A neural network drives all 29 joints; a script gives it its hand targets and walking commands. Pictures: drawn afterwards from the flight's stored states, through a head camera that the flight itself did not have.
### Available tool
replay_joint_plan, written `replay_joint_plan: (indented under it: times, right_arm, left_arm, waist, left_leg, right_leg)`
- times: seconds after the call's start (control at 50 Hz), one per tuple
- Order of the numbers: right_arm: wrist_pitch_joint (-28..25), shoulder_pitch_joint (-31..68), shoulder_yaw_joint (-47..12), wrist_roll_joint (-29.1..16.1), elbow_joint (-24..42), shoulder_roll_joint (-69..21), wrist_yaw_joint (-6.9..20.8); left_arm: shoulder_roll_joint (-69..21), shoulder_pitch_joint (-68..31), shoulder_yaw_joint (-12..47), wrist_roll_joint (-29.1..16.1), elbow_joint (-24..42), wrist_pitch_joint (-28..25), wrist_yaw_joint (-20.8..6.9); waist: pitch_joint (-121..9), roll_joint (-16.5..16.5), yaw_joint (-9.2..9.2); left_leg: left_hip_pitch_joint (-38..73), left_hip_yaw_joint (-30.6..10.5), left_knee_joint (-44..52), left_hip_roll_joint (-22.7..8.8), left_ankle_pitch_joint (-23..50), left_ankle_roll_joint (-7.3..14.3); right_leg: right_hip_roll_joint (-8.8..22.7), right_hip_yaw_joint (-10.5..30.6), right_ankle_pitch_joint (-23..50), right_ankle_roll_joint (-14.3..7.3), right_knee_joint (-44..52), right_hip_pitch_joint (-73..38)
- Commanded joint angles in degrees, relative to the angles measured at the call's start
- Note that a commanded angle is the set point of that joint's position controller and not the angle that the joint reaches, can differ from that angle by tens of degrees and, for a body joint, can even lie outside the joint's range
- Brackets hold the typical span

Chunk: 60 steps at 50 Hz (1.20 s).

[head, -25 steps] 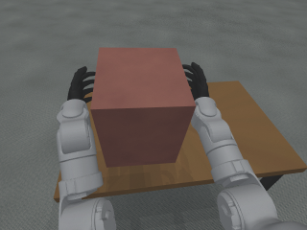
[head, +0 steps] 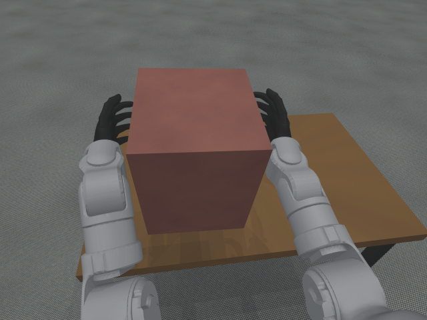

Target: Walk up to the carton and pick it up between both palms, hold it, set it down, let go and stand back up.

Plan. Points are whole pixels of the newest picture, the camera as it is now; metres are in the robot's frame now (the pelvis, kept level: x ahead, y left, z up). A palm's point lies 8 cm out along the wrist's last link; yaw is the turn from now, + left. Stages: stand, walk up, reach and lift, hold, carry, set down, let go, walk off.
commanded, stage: hold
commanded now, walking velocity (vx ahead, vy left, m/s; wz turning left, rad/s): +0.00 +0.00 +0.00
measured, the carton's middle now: (195, 154) +0.39 +0.01 +0.12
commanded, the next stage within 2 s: set down in 0.32 s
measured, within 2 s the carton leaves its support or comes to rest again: neither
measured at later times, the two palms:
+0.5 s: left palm (103, 141) +0.35 +0.16 +0.20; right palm (272, 131) +0.37 -0.13 +0.19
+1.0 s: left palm (111, 152) +0.38 +0.17 +0.15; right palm (263, 141) +0.39 -0.12 +0.14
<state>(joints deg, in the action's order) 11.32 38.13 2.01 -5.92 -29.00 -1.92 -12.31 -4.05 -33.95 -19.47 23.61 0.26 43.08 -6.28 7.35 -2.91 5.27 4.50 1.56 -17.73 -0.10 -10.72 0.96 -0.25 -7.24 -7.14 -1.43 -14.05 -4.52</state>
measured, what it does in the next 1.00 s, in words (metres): stands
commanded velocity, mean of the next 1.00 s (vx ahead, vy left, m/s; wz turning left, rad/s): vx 0.00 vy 0.00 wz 0.00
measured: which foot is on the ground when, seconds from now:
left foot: down 0.00-1.00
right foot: down 0.00-1.00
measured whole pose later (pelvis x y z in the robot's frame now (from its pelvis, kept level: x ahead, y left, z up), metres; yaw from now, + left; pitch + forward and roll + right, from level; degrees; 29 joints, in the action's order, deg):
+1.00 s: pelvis +0.03 +0.00 +0.00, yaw +1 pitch -8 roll -1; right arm -9.5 30.9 3.2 -2.7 -34.4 -2.4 -12.2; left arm -3.6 -27.4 -15.4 19.5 -9.5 21.4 -3.2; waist 6.8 -2.1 1.9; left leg 3.2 0.3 -18.0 -0.3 -12.7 0.6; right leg -0.5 -8.4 -8.6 -1.1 -12.6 -4.4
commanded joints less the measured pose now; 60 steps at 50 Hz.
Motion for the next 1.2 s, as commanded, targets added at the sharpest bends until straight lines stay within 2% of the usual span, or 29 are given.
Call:
replay_joint_plan:
  times: [0.0, 0.08, 0.16, 0.18, 0.26, 0.3, 0.32, 0.38, 0.44, 0.48, 0.52, 0.6, 0.68, 0.8, 0.84, 0.86, 0.88, 0.96, 1.04, 1.12, 1.18]
  right_arm:
    - [-2.43, 32.03, -18.15, -2.13, 12.59, -24.69, 6.49]
    - [-2.62, 32.08, -18.17, -2.56, 12.84, -24.48, 6.35]
    - [-2.17, 31.5, -17.1, -1.41, 11.1, -24.67, 6.5]
    - [-2.27, 31.8, -16.76, -1.55, 11.16, -24.28, 6.57]
    - [-2.66, 31.97, -17.67, -2.14, 12.36, -24.26, 6.39]
    - [-2.52, 32.09, -17.68, -2.13, 11.85, -24.27, 6.38]
    - [-2.72, 31.05, -18.65, -2.92, 14.43, -23.08, 6.35]
    - [-4.01, 31.72, -18.58, -2.25, 15.35, -22.92, 6.55]
    - [-5.94, 31.49, -17.09, -0.4, 13.98, -22.77, 6.95]
    - [-7.68, 31.65, -15.51, 1.31, 12.9, -22.19, 7.14]
    - [-9.77, 30.71, -13.34, 3.8, 10.89, -22.14, 7.32]
    - [-14.71, 29.28, -10.17, 7.66, 8.63, -21.21, 7.92]
    - [-18.58, 27.12, -11.12, 8.4, 7.58, -21.34, 7.85]
    - [-22.47, 24.89, -16.73, 5.89, 8.05, -22.7, 6.92]
    - [-23.59, 24.64, -17.91, 5.24, 8.28, -22.82, 6.7]
    - [-23.87, 24.52, -18.27, 5.02, 8.39, -22.81, 6.55]
    - [-24.22, 24.55, -18.67, 4.69, 8.33, -22.86, 6.45]
    - [-24.43, 23.79, -17.87, 5.04, 6.58, -22.5, 6.19]
    - [-24.08, 23.22, -14.53, 6.58, 3.48, -21.12, 6.42]
    - [-24.33, 23.56, -11.76, 8.26, 0.65, -20.68, 7.29]
    - [-25.15, 24.2, -11.02, 8.65, -0.87, -21.46, 7.98]
  left_arm:
    - [-23.83, -29.48, 23.94, -7.58, 2.53, -2.47, -6.07]
    - [-23.83, -28.52, 23.5, -7.49, 2.16, -2.44, -5.96]
    - [-23.61, -29.24, 22.7, -6.97, 1.28, -2.16, -6.32]
    - [-23.66, -29.22, 22.96, -6.91, 1.33, -2.13, -6.31]
    - [-24.17, -29.47, 23.82, -7.54, 2.6, -2.44, -6.12]
    - [-24.0, -29.74, 24.05, -7.41, 2.02, -2.42, -6.19]
    - [-23.91, -26.54, 25.23, -6.99, 2.15, -2.76, -6.12]
    - [-23.36, -26.99, 25.06, -7.42, 1.35, -4.24, -5.86]
    - [-23.27, -27.87, 25.02, -7.45, 1.05, -6.35, -6.04]
    - [-23.39, -28.59, 24.74, -7.32, -0.42, -7.75, -6.28]
    - [-23.04, -28.05, 24.54, -7.06, -2.56, -9.42, -6.78]
    - [-22.64, -25.32, 23.04, -6.13, -6.08, -13.46, -7.48]
    - [-22.37, -22.09, 23.11, -6.24, -7.48, -17.07, -7.42]
    - [-22.2, -20.22, 25.68, -7.36, -5.7, -21.74, -6.11]
    - [-22.54, -20.63, 27.01, -8.08, -4.75, -22.98, -5.38]
    - [-22.89, -20.61, 28.11, -8.37, -4.4, -23.45, -5.0]
    - [-22.77, -20.81, 28.45, -8.48, -4.26, -24.0, -4.74]
    - [-23.81, -22.02, 29.39, -9.23, -5.54, -24.87, -3.79]
    - [-23.81, -21.27, 27.96, -8.88, -9.22, -24.83, -3.81]
    - [-24.34, -21.86, 25.87, -7.69, -12.31, -25.32, -4.06]
    - [-25.15, -23.52, 25.46, -7.98, -13.43, -26.55, -3.56]
  waist:
    - [-19.57, 3.58, 0.35]
    - [-19.52, 3.51, 0.24]
    - [-17.93, 3.54, 0.27]
    - [-18.29, 4.23, 0.54]
    - [-19.89, 3.63, 0.83]
    - [-19.05, 4.11, 1.12]
    - [-19.96, 4.45, -2.68]
    - [-19.75, 3.85, -2.3]
    - [-18.32, 3.11, -1.88]
    - [-17.63, 3.75, -1.73]
    - [-16.76, 2.88, -1.03]
    - [-16.09, 2.84, -1.17]
    - [-17.6, 2.32, -1.99]
    - [-22.0, 3.25, -3.83]
    - [-24.12, 3.62, -3.8]
    - [-25.11, 3.58, -3.2]
    - [-25.98, 3.93, -3.57]
    - [-24.92, 3.97, -2.99]
    - [-21.09, 3.06, -2.04]
    - [-19.85, 3.05, -2.42]
    - [-21.05, 3.8, -3.18]
  left_leg:
    - [-2.23, 1.39, 2.29, 1.24, 12.15, -1.05]
    - [-1.95, 1.22, 2.01, 1.23, 12.82, -1.13]
    - [-2.99, 1.59, 3.04, 1.14, 10.08, -0.84]
    - [-2.87, 1.59, 2.86, 1.18, 10.52, -1.09]
    - [-1.38, 1.25, 1.91, 1.21, 13.58, -1.3]
    - [-1.96, 1.35, 1.92, 1.32, 12.68, -1.42]
    - [-2.58, 1.55, 2.01, 1.83, 13.37, -1.28]
    - [-2.13, 1.35, 1.92, 1.58, 12.12, -1.07]
    - [-2.57, 1.29, 2.53, 1.26, 9.37, -1.02]
    - [-3.25, 1.39, 3.1, 1.01, 7.88, -1.1]
    - [-3.61, 1.68, 3.33, 0.89, 6.05, -0.95]
    - [-4.29, 2.34, 3.92, 0.74, 5.36, -0.91]
    - [-3.33, 2.71, 2.59, 1.02, 11.19, -1.22]
    - [-3.11, 2.53, 0.39, 1.34, 20.05, -2.05]
    - [-3.27, 2.22, -0.11, 1.38, 22.72, -2.41]
    - [-2.8, 1.81, -0.53, 1.17, 23.95, -2.67]
    - [-2.61, 2.11, -0.65, 1.4, 23.85, -2.67]
    - [-2.84, 1.75, -0.23, 0.96, 22.14, -2.87]
    - [-3.16, 1.91, 0.68, 0.65, 19.26, -2.9]
    - [-2.74, 1.89, 1.32, -0.04, 18.34, -2.73]
    - [-1.5, 2.02, 0.62, -0.47, 21.93, -3.06]
  right_leg:
    - [-1.48, 0.22, 6.96, 2.36, -0.28, -7.32]
    - [-1.7, 0.28, 7.91, 2.38, -0.26, -7.59]
    - [-1.4, 0.47, 5.54, 2.25, 0.15, -6.85]
    - [-1.42, 0.52, 5.81, 2.19, -0.02, -7.17]
    - [-1.72, 0.09, 8.27, 2.41, -0.35, -7.65]
    - [-1.44, 0.22, 7.89, 2.47, -0.23, -7.59]
    - [-1.09, -1.3, 7.34, 2.33, -0.8, -8.27]
    - [-1.09, -1.25, 4.98, 2.26, -0.46, -6.2]
    - [-0.89, -1.41, 2.0, 2.14, -0.15, -4.96]
    - [-0.53, -1.51, 0.72, 2.14, -0.01, -5.18]
    - [-0.06, -1.76, -0.67, 2.23, 0.2, -4.61]
    - [0.23, -2.39, -0.57, 2.38, 0.26, -5.41]
    - [0.16, -2.3, 6.85, 2.71, -0.61, -7.16]
    - [0.25, -1.3, 19.94, 3.38, -2.15, -12.12]
    - [0.43, -0.84, 23.65, 3.54, -2.67, -13.47]
    - [0.37, -0.93, 24.42, 3.73, -2.65, -13.76]
    - [0.5, -0.54, 24.97, 3.65, -2.5, -13.81]
    - [0.46, -0.67, 21.9, 3.52, -1.67, -12.21]
    - [0.01, -1.16, 16.57, 3.26, -0.67, -9.63]
    - [-0.52, -1.33, 11.89, 2.8, 0.1, -7.86]
    - [-1.02, -1.47, 11.41, 2.65, 0.08, -6.39]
